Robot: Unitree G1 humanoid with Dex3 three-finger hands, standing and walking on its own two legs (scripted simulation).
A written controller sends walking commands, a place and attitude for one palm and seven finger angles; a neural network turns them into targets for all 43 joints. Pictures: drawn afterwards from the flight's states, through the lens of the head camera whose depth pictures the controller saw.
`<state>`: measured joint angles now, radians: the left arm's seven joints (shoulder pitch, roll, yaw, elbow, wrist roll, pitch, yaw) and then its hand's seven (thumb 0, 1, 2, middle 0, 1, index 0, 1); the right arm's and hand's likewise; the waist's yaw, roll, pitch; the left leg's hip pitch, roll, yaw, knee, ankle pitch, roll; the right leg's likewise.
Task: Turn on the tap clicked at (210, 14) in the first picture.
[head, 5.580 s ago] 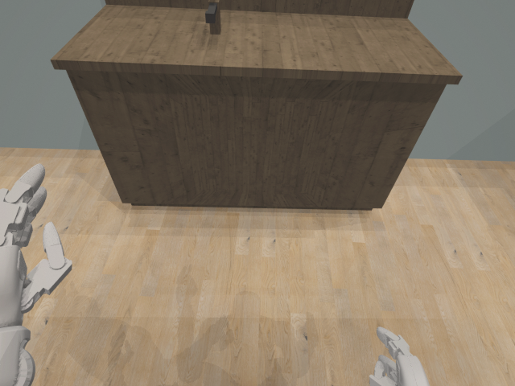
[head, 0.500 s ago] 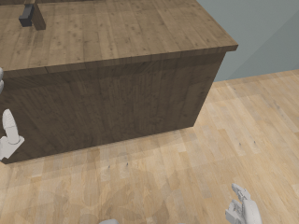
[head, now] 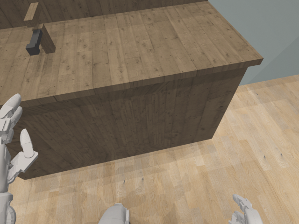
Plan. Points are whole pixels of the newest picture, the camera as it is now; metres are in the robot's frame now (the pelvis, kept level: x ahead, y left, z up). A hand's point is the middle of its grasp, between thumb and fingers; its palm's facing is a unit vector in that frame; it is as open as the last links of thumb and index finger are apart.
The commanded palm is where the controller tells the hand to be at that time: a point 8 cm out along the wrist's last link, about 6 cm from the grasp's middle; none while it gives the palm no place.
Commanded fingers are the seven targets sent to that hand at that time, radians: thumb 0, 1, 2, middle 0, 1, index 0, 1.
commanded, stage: take the last steps up to it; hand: left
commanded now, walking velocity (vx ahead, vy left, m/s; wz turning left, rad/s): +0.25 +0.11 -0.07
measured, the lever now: (33, 49) +0.60 +0.43 +0.12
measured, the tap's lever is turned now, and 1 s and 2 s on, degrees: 0 0 0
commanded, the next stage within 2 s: come to a stop and stand still in 0.54 s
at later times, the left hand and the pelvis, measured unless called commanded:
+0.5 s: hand (31, 109) +0.31 +0.26 +0.18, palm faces +0.34 -0.79 -0.50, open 7.4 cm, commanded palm +0.27 +0.31 +0.17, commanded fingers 0.00 0.90 0.90 -0.20 -0.30 -0.20 -0.30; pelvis +0.09 +0.04 -0.01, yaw -4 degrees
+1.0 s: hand (34, 102) +0.33 +0.27 +0.18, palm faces +0.33 -0.82 -0.46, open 7.4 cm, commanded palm +0.29 +0.32 +0.17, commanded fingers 0.00 0.90 0.90 -0.20 -0.30 -0.20 -0.30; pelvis +0.11 +0.05 -0.01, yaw -4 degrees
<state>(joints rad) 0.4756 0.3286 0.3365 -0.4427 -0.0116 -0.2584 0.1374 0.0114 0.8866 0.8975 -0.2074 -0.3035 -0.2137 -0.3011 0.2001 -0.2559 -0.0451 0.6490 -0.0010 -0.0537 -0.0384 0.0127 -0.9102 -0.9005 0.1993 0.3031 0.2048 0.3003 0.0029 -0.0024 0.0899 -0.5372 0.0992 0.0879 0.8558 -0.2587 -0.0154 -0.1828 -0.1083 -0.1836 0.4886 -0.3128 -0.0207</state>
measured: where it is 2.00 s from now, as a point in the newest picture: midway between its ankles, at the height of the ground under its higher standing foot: outside the picture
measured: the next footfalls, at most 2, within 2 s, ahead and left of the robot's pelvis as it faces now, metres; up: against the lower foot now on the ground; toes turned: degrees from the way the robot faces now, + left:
left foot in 0.12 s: +0.15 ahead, +0.16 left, +0.00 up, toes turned +8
right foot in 0.52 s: +0.14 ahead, -0.04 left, +0.00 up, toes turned -9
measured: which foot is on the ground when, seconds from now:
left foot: up 0.00-0.10, down 0.12-0.54, up 0.56-0.98, down 1.00-1.00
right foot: down 0.00-0.12, up 0.14-0.50, down 0.52-1.00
